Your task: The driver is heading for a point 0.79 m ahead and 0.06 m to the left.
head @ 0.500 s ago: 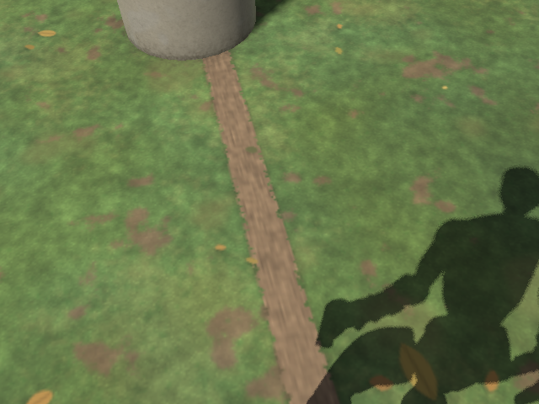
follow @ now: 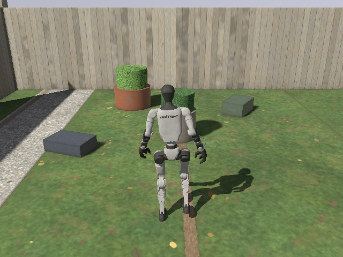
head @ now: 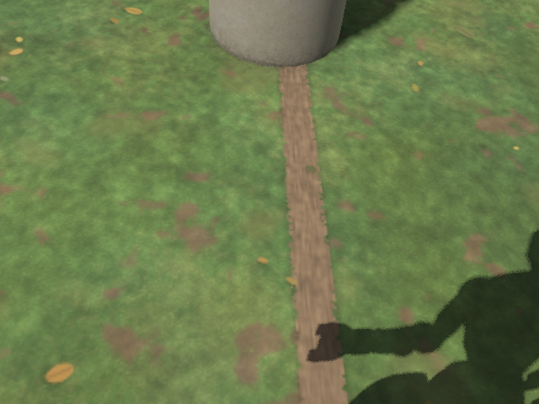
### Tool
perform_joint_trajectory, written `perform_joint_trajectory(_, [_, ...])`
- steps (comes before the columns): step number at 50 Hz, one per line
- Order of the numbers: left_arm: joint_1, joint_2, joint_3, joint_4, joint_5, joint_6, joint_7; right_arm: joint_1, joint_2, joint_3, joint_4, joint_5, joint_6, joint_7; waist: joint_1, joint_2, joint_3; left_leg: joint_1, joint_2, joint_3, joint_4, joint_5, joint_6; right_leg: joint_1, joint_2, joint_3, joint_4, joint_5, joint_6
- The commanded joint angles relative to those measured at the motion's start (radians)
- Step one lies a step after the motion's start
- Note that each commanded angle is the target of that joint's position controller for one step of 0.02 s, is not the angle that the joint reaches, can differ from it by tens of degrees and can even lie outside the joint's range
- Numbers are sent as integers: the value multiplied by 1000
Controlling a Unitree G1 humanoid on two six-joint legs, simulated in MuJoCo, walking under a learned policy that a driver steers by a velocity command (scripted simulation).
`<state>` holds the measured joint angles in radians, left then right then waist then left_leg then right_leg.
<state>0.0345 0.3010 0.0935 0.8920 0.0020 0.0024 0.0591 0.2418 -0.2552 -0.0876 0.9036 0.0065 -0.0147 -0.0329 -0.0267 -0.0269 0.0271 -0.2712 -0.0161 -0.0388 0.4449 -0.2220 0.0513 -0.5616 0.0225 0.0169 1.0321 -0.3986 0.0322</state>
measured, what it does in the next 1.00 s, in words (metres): walks ahead: right foot, then left foot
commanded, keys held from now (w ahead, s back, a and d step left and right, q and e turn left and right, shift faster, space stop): q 0.16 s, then w+q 0.14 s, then w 0.56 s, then w+e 0.14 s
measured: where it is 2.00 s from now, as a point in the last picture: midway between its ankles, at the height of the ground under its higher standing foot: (214, 278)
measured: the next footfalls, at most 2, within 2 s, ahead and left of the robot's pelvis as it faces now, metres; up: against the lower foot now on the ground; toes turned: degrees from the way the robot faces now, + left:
right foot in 0.28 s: +0.09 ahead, -0.14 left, +0.00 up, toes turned +13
left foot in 0.72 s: +0.25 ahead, +0.19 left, +0.00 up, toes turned +18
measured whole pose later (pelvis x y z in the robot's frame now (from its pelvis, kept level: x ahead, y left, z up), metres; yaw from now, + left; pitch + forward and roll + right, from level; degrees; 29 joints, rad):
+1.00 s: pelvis +0.28 +0.10 +0.00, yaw +14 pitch +1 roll +1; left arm 0.17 0.30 0.07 0.85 -0.02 -0.07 -0.01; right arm 0.33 -0.25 -0.07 0.84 -0.01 -0.09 0.02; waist -0.03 -0.05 0.01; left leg -0.07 -0.06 0.08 0.23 -0.19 0.06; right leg -0.71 -0.13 0.04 0.96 -0.07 -0.01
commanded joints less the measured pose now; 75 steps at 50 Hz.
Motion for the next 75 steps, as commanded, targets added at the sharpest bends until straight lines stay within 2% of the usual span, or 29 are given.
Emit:
perform_joint_trajectory(1, [-20, 49, 11, -53, -10, -16, 1, -8, -160, -35, -73, 7, -9, -13, 24, 132, -125, 239, 226, -253, -89, 518, 172, -108, -13, 41, -47, 52, 17])
perform_joint_trajectory(8, [-44, 60, 5, -65, -21, -28, -17, -46, -206, -54, -117, 7, 19, -18, 3, 192, -112, 149, 206, -330, -81, 405, 170, 84, 15, 44, -318, 63, 37])
perform_joint_trajectory(12, [47, 70, 14, -47, -34, -54, -46, -109, -171, -38, -150, 20, 28, -19, 60, 196, -111, 15, 135, -388, -75, -89, 117, 326, 20, 11, -606, 167, -2])
perform_joint_trajectory(13, [102, 91, 24, -31, -32, -59, -46, -107, -139, -27, -159, 13, 26, -21, 82, 159, -115, -80, 85, -362, -9, -192, 78, 460, -27, 33, -673, 181, -25])
perform_joint_trajectory(14, [214, 149, 38, -12, -14, -59, -39, -79, -58, -6, -165, 2, 22, -17, 96, -20, -181, -243, -12, -231, 265, -363, 19, 650, -246, 249, -717, 51, -95])
perform_joint_trajectory(15, [251, 232, 48, -7, 23, -64, -45, -82, -56, -7, -219, 20, 3, -12, 75, -203, -124, -502, -106, -143, 446, -435, 4, 663, -432, 611, -830, -147, -241])
perform_joint_trajectory(16, [191, 198, 41, -30, 32, -81, -47, -114, -137, -20, -230, 25, -16, -4, 59, -180, -47, -563, -12, -170, 576, -357, 1, 589, -457, 668, -870, -282, -296])
perform_joint_trajectory(17, [137, 130, 27, -48, 14, -89, -44, -109, -187, -35, -212, 23, -20, 1, 46, -140, 3, -569, 16, -158, 616, -268, -6, 549, -395, 547, -872, -285, -261])
perform_joint_trajectory(20, [149, 78, 8, -39, -5, -98, -40, -81, -129, -26, -173, 7, -32, 12, 45, -107, 27, -515, 50, -110, 620, -71, -37, 498, -278, 317, -904, -86, -194])
perform_joint_trajectory(27, [272, 125, 13, 2, -16, -106, -49, -245, -52, 12, -239, 9, -62, 34, 110, -95, 37, -414, 93, 31, 290, 128, -70, 490, -240, 110, -923, 219, -212])
perform_joint_trajectory(31, [331, 150, 16, 19, -30, -95, -60, -294, -63, 17, -263, 23, -64, 54, 127, -104, 51, -299, 67, 77, 152, 90, -51, 490, -270, 85, -888, 263, -214])
perform_joint_trajectory(35, [311, 160, 15, 24, -42, -78, -59, -114, -132, -16, -224, 22, -65, 58, -7, -94, -37, 27, 6, 114, 21, 89, 33, 480, -269, 33, -675, 603, -168])
perform_joint_trajectory(36, [306, 126, 1, 18, -33, -80, -57, 54, -185, -43, -176, 20, -63, 48, -83, -51, -146, 271, 39, 68, 28, 89, 69, 386, -212, -28, -455, 646, -130])
perform_joint_trajectory(37, [316, 38, -29, -25, -4, -89, -58, 223, -276, -64, -153, -3, -56, 34, -122, 158, -304, 596, 303, -288, 14, -3, 169, 83, -125, -94, -63, 330, -65])
perform_joint_trajectory(38, [352, 4, -41, -36, -16, -114, -59, 240, -287, -56, -145, -3, -60, 44, -87, 329, -377, 670, 439, -691, -158, -157, 278, -142, -9, 15, 151, -185, -54])
perform_joint_trajectory(39, [292, 108, -12, -42, -44, -125, -65, 173, -202, -30, -154, 0, -66, 51, -84, 224, -245, 571, 401, -598, -177, -209, 240, -241, -79, 67, 253, -136, -69])
perform_joint_trajectory(42, [227, 95, -6, -48, -24, -120, -64, -2, -115, -1, -182, -6, -72, 60, 0, 127, -46, 240, 270, -275, -251, -13, 170, -168, -180, 38, 135, 107, -83])
perform_joint_trajectory(46, [239, 43, -14, -46, -24, -76, -68, -13, -117, -6, -158, -12, -97, 54, 50, 109, -12, 142, 239, -104, -326, 196, 171, -138, -193, 37, 56, 244, -52])
perform_joint_trajectory(53, [19, 15, -33, -130, -21, -79, -91, 57, -153, -12, -109, -13, -104, 28, -18, 72, 60, 159, 228, 104, -371, 254, 119, -124, -118, 15, -328, 551, -54])
perform_joint_trajectory(58, [-80, 17, -40, -207, -22, -82, -126, 113, -168, -19, -75, 3, -73, 18, -40, 64, 75, 375, 290, 160, -270, 427, 94, -175, -88, -30, -438, 428, -102])
perform_joint_trajectory(60, [-47, 47, -27, -224, -24, -80, -135, 97, -199, -27, -85, 2, -54, 7, -5, 106, 19, 422, 292, 191, -139, 783, 70, -80, -30, -97, -436, 311, -135])
perform_joint_trajectory(62, [169, 123, 15, -188, -28, -73, -129, 81, -219, -28, -98, 0, -33, -5, 117, 128, -119, 375, 257, 229, 181, 1018, 31, 224, 55, -140, -465, 273, -189])
perform_joint_trajectory(63, [335, 197, 48, -158, -27, -66, -112, 87, -212, -20, -117, -6, -36, -13, 191, 66, -218, 149, 223, 230, 461, 804, -7, 543, -15, 9, -478, 305, -242])
perform_joint_trajectory(64, [372, 303, 67, -157, -30, -66, -101, 208, -49, 32, -164, -37, -67, 11, 85, -210, -344, -327, 21, 167, 858, -160, -82, 952, -294, 565, -512, 200, -441])
perform_joint_trajectory(65, [412, 238, 46, -171, -26, -69, -98, 124, -111, 29, -175, 0, -114, 28, 146, -141, -477, -470, -44, -57, 1006, -361, -74, 1049, -363, 861, -694, 93, -493])
perform_joint_trajectory(66, [377, 185, 34, -166, -17, -73, -94, 19, -163, 15, -207, 38, -138, 39, 166, -88, -330, -562, 21, -85, 998, -281, -49, 968, -329, 698, -715, 140, -424])
perform_joint_trajectory(68, [235, 123, 15, -198, -21, -78, -91, -42, -154, 17, -220, 6, -147, 27, 81, 56, -141, -483, 100, -61, 813, -157, -40, 635, -245, 470, -730, 326, -359])
perform_joint_trajectory(71, [170, 104, 8, -234, -9, -79, -81, 4, -148, 6, -230, -18, -111, 23, 5, 13, -84, -345, 133, -50, 683, -118, -71, 403, -191, 363, -796, 476, -360])
perform_joint_trajectory(75, [183, 138, 15, -223, -9, -74, -56, -70, -98, 24, -256, -30, -89, 18, 14, -9, -34, -286, 101, 15, 418, 84, -119, 259, -114, 170, -776, 774, -304])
